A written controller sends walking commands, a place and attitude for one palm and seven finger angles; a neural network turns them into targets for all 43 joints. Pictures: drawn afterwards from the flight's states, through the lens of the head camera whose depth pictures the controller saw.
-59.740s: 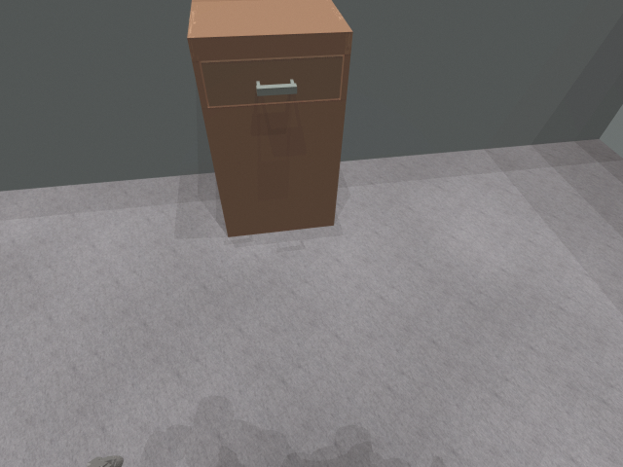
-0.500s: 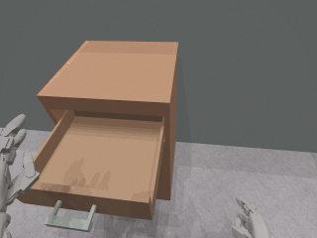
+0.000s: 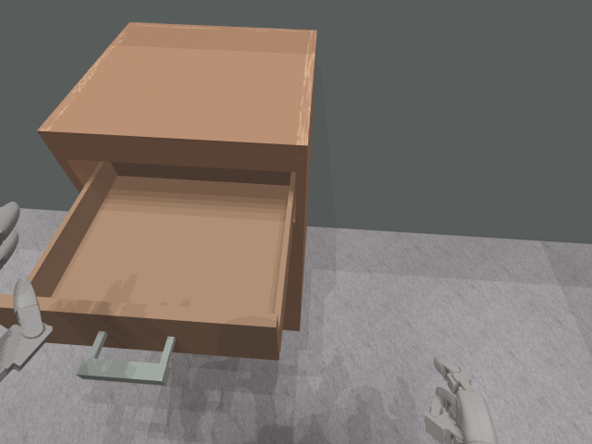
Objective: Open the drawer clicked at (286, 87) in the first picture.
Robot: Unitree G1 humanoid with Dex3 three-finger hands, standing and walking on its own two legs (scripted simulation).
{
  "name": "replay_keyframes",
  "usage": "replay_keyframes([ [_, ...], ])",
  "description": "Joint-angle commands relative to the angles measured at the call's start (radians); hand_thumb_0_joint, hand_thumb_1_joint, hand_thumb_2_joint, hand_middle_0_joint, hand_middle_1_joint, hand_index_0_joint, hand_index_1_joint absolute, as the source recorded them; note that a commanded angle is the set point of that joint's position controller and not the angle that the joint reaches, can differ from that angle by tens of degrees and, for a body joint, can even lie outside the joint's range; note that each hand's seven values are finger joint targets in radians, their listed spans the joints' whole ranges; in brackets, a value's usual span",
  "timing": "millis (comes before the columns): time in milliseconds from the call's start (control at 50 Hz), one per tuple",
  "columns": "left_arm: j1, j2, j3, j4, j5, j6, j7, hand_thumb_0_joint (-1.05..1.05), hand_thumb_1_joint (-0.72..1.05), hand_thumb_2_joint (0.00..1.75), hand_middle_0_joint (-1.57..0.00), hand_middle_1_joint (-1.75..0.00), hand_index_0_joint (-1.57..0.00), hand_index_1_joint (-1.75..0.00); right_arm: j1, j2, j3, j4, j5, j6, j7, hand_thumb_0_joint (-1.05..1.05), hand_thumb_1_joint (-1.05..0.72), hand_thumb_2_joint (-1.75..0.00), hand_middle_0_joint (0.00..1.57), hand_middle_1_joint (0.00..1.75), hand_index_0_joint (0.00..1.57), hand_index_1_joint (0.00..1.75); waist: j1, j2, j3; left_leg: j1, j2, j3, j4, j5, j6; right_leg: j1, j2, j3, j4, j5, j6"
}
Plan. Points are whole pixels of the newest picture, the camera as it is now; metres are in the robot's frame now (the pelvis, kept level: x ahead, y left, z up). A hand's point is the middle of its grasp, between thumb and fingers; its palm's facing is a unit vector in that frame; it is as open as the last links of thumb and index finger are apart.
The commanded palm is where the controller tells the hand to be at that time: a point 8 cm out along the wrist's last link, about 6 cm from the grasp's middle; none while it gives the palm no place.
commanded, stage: step back with the hand held close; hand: left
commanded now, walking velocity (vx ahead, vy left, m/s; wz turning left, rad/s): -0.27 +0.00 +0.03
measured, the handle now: (129, 356) +0.24 +0.27 -0.07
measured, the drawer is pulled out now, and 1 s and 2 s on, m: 0.30 0.30 0.30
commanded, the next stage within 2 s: stop stepping back and stand still in 0.50 s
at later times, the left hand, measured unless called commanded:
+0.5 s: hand out of the picture +0.10 +0.21 +0.17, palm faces +0.34 -0.80 -0.49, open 7.4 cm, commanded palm +0.03 +0.26 +0.19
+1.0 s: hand out of the picture -0.03 +0.21 +0.17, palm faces +0.44 -0.77 -0.46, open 7.4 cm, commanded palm -0.08 +0.25 +0.19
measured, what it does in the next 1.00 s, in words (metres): walks backwards: left foot, then right foot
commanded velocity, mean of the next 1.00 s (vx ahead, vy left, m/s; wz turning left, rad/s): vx -0.12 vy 0.02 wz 0.02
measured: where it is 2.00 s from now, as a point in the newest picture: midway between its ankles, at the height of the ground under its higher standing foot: outside the picture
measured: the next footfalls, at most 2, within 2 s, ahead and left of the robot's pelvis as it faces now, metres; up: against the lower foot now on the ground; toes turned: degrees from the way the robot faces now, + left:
left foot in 0.24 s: +0.00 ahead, +0.13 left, +0.00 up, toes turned +2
right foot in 0.46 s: -0.07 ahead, -0.11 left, +0.00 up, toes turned -3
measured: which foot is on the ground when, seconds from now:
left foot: down 0.00-0.04, up 0.06-0.22, down 0.24-0.50, up 0.52-0.76, down 0.78-1.00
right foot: down 0.00-0.28, up 0.30-0.44, down 0.46-1.00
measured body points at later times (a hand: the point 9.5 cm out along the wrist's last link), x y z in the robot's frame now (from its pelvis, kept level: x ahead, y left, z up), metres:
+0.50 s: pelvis -0.11 -0.02 +0.00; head -0.06 -0.02 +0.45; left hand +0.07 +0.25 +0.20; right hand +0.08 -0.23 -0.09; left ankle -0.04 +0.13 -0.73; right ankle -0.11 -0.11 -0.73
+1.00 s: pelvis -0.20 -0.04 +0.00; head -0.21 -0.04 +0.45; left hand -0.06 +0.25 +0.19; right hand -0.05 -0.27 -0.09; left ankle -0.22 +0.10 -0.72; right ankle -0.12 -0.11 -0.73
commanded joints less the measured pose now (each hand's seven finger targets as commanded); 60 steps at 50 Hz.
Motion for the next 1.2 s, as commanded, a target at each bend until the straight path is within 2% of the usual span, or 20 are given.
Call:
replay_keyframes([
  [0,-0.027,0.147,0.099,-0.194,-0.018,-0.058,0.013,0.00,0.90,0.90,-0.20,-0.30,-0.20,-0.30,-0.064,-0.152,-0.067,-0.133,0.026,-0.057,-0.006,0.00,-0.90,-0.90,0.20,0.30,0.20,0.30,-0.019,-0.054,-0.157,0.002,0.101,-0.075,0.059,0.039,0.005,0.058,-0.182,0.227,-0.212,0.262,-0.056],
  [40,-0.048,0.167,0.112,-0.180,-0.024,-0.064,0.005,0.00,0.90,0.90,-0.20,-0.30,-0.20,-0.30,-0.049,-0.140,-0.082,-0.120,0.039,-0.043,0.010,0.00,-0.90,-0.90,0.20,0.30,0.20,0.30,-0.026,-0.168,-0.145,0.002,-0.016,-0.040,0.377,-0.211,-0.033,-0.026,-0.371,0.425,-0.336,0.324,-0.176],
  [60,-0.046,0.160,0.103,-0.173,-0.020,-0.067,0.002,0.00,0.90,0.90,-0.20,-0.30,-0.20,-0.30,-0.069,-0.116,-0.067,-0.124,0.036,-0.040,0.014,0.00,-0.90,-0.90,0.20,0.30,0.20,0.30,-0.025,-0.165,-0.131,-0.047,0.012,-0.075,0.421,-0.246,-0.028,0.014,-0.382,0.364,-0.298,0.387,-0.193],
  [180,-0.017,0.166,0.114,-0.188,-0.008,-0.073,0.003,0.00,0.90,0.90,-0.20,-0.30,-0.20,-0.30,-0.091,-0.119,-0.040,-0.118,0.029,-0.006,-0.003,0.00,-0.90,-0.90,0.20,0.30,0.20,0.30,-0.028,-0.029,-0.111,0.112,0.058,0.009,-0.202,0.058,-0.010,0.084,-0.180,0.110,-0.137,0.428,-0.032],
  [220,-0.020,0.192,0.129,-0.244,-0.006,-0.091,-0.002,0.00,0.90,0.90,-0.20,-0.30,-0.20,-0.30,-0.102,-0.155,-0.064,-0.140,0.035,-0.022,0.006,0.00,-0.90,-0.90,0.20,0.30,0.20,0.30,0.003,0.154,-0.153,0.110,0.248,-0.139,-0.209,0.335,0.054,0.067,-0.072,0.037,-0.009,0.217,0.037],
  [300,-0.001,0.179,0.142,-0.273,-0.014,-0.084,-0.002,0.00,0.90,0.90,-0.20,-0.30,-0.20,-0.30,-0.098,-0.127,-0.061,-0.134,0.011,-0.056,0.014,0.00,-0.90,-0.90,0.20,0.30,0.20,0.30,-0.006,0.242,-0.141,-0.050,0.330,-0.169,-0.248,0.378,0.106,0.050,-0.030,0.000,0.247,-0.125,0.031],
  [360,-0.002,0.146,0.110,-0.262,-0.025,-0.082,-0.003,0.00,0.90,0.90,-0.20,-0.30,-0.20,-0.30,-0.076,-0.147,-0.070,-0.099,0.017,-0.078,0.019,0.00,-0.90,-0.90,0.20,0.30,0.20,0.30,-0.007,0.175,-0.146,0.104,0.311,-0.131,-0.163,0.571,0.090,0.006,-0.030,-0.015,0.117,-0.078,0.032],
  [420,-0.027,0.146,0.106,-0.228,-0.026,-0.084,-0.019,0.00,0.90,0.90,-0.20,-0.30,-0.20,-0.30,-0.101,-0.162,-0.062,-0.094,0.023,-0.077,0.031,0.00,-0.90,-0.90,0.20,0.30,0.20,0.30,0.000,0.198,-0.123,0.051,0.296,-0.109,-0.133,0.407,0.071,0.087,-0.041,-0.025,-0.052,0.033,0.038],
  [460,-0.053,0.160,0.111,-0.219,-0.020,-0.090,-0.026,0.00,0.90,0.90,-0.20,-0.30,-0.20,-0.30,-0.119,-0.159,-0.056,-0.102,0.028,-0.063,0.035,0.00,-0.90,-0.90,0.20,0.30,0.20,0.30,0.001,0.111,-0.113,-0.007,0.222,-0.056,-0.046,0.255,0.028,0.139,-0.081,0.003,-0.187,0.296,0.029],
  [500,-0.014,0.181,0.118,-0.180,-0.031,-0.086,-0.027,0.00,0.90,0.90,-0.20,-0.30,-0.20,-0.30,-0.111,-0.137,-0.086,-0.131,0.062,-0.051,0.043,0.00,-0.90,-0.90,0.20,0.30,0.20,0.30,-0.005,-0.254,-0.183,-0.059,-0.001,0.034,0.318,-0.193,-0.046,0.065,-0.342,0.316,-0.311,0.471,-0.058],
  [520,0.034,0.188,0.137,-0.148,-0.037,-0.083,-0.019,0.00,0.90,0.90,-0.20,-0.30,-0.20,-0.30,-0.118,-0.128,-0.091,-0.108,0.053,-0.036,0.044,0.00,-0.90,-0.90,0.20,0.30,0.20,0.30,-0.001,-0.199,-0.194,-0.099,-0.007,-0.055,0.505,-0.237,-0.046,0.059,-0.393,0.308,-0.326,0.421,-0.084],
  [560,0.065,0.163,0.136,-0.148,-0.027,-0.075,-0.012,0.00,0.90,0.90,-0.20,-0.30,-0.20,-0.30,-0.129,-0.076,-0.055,-0.117,0.041,-0.009,0.030,0.00,-0.90,-0.90,0.20,0.30,0.20,0.30,-0.021,-0.140,-0.197,-0.147,0.024,-0.076,0.522,-0.235,-0.066,0.093,-0.343,0.223,-0.257,0.495,-0.147],
  [700,0.017,0.159,0.093,-0.226,0.004,-0.065,0.030,0.00,0.90,0.90,-0.20,-0.30,-0.20,-0.30,-0.053,-0.136,-0.032,-0.123,0.020,-0.014,-0.010,0.00,-0.90,-0.90,0.20,0.30,0.20,0.30,-0.036,-0.055,-0.152,0.160,0.026,0.024,-0.208,-0.098,0.011,0.079,-0.219,0.146,-0.284,0.016,-0.046],
  [760,-0.001,0.168,0.094,-0.253,-0.006,-0.078,0.025,0.00,0.90,0.90,-0.20,-0.30,-0.20,-0.30,-0.059,-0.179,-0.058,-0.143,0.036,-0.056,-0.006,0.00,-0.90,-0.90,0.20,0.30,0.20,0.30,-0.007,0.176,-0.120,0.175,0.256,-0.174,-0.282,0.156,0.077,0.059,-0.046,-0.001,-0.015,0.038,0.031],
  [860,-0.034,0.150,0.093,-0.208,0.001,-0.057,0.020,0.00,0.90,0.90,-0.20,-0.30,-0.20,-0.30,-0.067,-0.158,-0.051,-0.104,0.040,-0.069,0.006,0.00,-0.90,-0.90,0.20,0.30,0.20,0.30,-0.019,0.166,-0.019,-0.104,0.190,-0.092,-0.250,-0.101,0.071,0.219,-0.038,-0.035,-0.028,0.034,0.042],
  [920,-0.087,0.150,0.087,-0.119,0.008,-0.062,0.005,0.00,0.90,0.90,-0.20,-0.30,-0.20,-0.30,-0.067,-0.161,-0.059,-0.092,0.040,-0.063,0.008,0.00,-0.90,-0.90,0.20,0.30,0.20,0.30,-0.021,-0.029,0.037,-0.119,0.061,-0.022,-0.103,-0.374,0.038,0.114,-0.104,0.163,-0.264,-0.300,0.008],
  [980,-0.129,0.161,0.073,-0.146,0.012,-0.072,0.003,0.00,0.90,0.90,-0.20,-0.30,-0.20,-0.30,-0.036,-0.148,-0.062,-0.068,0.025,-0.045,0.017,0.00,-0.90,-0.90,0.20,0.30,0.20,0.30,-0.046,-0.202,-0.029,0.017,-0.015,0.024,0.232,-0.226,0.023,-0.041,-0.294,0.425,-0.451,-0.459,-0.090],
  [1060,-0.065,0.153,0.077,-0.172,0.020,-0.074,0.013,0.00,0.90,0.90,-0.20,-0.30,-0.20,-0.30,-0.039,-0.130,-0.030,-0.075,0.019,-0.035,0.007,0.00,-0.90,-0.90,0.20,0.30,0.20,0.30,-0.046,-0.063,-0.068,0.189,0.009,0.023,-0.112,-0.226,0.040,-0.108,-0.188,0.184,-0.320,-0.388,-0.064],
  [1120,-0.064,0.149,0.097,-0.225,0.019,-0.085,0.029,0.00,0.90,0.90,-0.20,-0.30,-0.20,-0.30,-0.049,-0.149,-0.050,-0.090,0.006,-0.053,-0.001,0.00,-0.90,-0.90,0.20,0.30,0.20,0.30,-0.041,0.262,-0.025,-0.010,0.271,-0.339,-0.411,-0.394,0.137,-0.030,0.044,-0.046,0.273,-0.122,0.032],
  [1180,0.009,0.135,0.098,-0.127,0.018,-0.063,0.022,0.00,0.90,0.90,-0.20,-0.30,-0.20,-0.30,-0.050,-0.123,-0.045,-0.080,0.014,-0.057,0.008,0.00,-0.90,-0.90,0.20,0.30,0.20,0.30,-0.020,0.185,0.032,-0.069,0.249,-0.222,-0.348,-0.259,0.159,-0.083,-0.006,-0.017,0.387,-0.125,0.027],
])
